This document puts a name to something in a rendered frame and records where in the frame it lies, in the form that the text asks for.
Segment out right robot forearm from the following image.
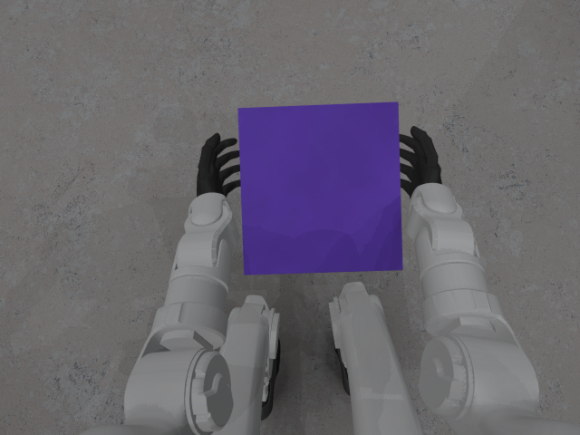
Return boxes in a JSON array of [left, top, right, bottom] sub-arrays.
[[405, 183, 539, 406]]

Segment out robot left upper arm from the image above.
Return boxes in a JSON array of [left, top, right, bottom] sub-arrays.
[[80, 347, 234, 435]]

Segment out left robot forearm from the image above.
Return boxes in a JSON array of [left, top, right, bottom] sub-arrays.
[[124, 192, 239, 414]]

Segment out robot right hand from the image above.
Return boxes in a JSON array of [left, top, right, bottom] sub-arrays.
[[399, 126, 442, 199]]

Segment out robot thigh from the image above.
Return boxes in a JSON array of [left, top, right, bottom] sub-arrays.
[[329, 290, 425, 435], [211, 303, 280, 435]]

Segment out robot left hand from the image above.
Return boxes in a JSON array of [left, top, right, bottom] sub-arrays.
[[197, 133, 241, 197]]

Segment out left robot thigh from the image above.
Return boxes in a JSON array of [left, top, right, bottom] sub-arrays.
[[211, 303, 280, 435]]

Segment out right robot thigh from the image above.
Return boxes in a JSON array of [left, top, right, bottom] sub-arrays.
[[329, 290, 425, 435]]

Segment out robot right upper arm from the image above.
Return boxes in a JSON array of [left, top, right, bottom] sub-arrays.
[[418, 333, 580, 435]]

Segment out carton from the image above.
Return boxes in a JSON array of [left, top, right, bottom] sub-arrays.
[[237, 101, 403, 276]]

